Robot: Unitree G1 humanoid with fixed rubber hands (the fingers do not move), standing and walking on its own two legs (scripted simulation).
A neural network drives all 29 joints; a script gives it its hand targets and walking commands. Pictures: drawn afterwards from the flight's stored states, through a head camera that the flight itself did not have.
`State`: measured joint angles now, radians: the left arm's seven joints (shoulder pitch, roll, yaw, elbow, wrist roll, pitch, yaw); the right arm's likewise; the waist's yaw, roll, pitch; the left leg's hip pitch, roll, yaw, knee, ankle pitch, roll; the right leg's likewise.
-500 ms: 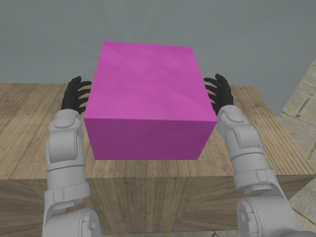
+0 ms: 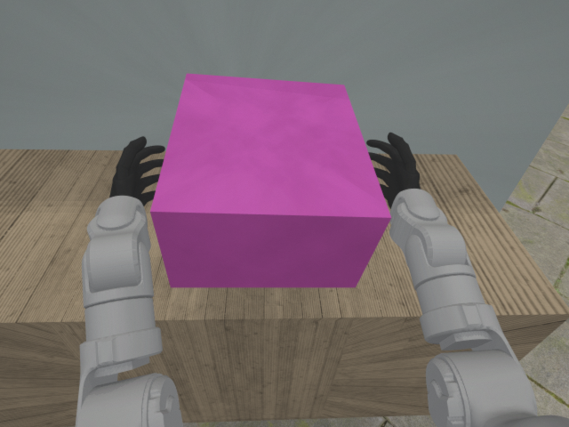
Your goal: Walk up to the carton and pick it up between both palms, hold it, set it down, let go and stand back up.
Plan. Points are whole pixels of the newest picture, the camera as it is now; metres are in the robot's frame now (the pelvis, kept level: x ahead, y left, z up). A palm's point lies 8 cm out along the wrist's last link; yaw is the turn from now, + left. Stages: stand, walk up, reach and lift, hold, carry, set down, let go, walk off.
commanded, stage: hold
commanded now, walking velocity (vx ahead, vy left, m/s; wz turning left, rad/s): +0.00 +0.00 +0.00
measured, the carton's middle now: (266, 175) +0.45 +0.01 +0.14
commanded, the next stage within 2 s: none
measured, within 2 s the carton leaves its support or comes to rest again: neither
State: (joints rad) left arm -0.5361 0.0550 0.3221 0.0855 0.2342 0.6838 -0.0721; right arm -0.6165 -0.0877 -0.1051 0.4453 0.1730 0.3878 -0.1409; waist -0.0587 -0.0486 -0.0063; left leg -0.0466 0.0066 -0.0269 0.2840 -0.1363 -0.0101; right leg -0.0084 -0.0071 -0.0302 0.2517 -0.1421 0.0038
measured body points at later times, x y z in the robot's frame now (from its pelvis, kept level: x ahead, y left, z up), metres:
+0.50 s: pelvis +0.00 +0.00 +0.00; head -0.04 +0.02 +0.45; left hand +0.37 +0.20 +0.18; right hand +0.37 -0.17 +0.18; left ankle +0.02 +0.12 -0.75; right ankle +0.00 -0.12 -0.75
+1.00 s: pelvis +0.00 +0.00 +0.00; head -0.04 +0.02 +0.45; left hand +0.37 +0.20 +0.18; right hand +0.37 -0.17 +0.18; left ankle +0.02 +0.12 -0.75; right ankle +0.00 -0.12 -0.75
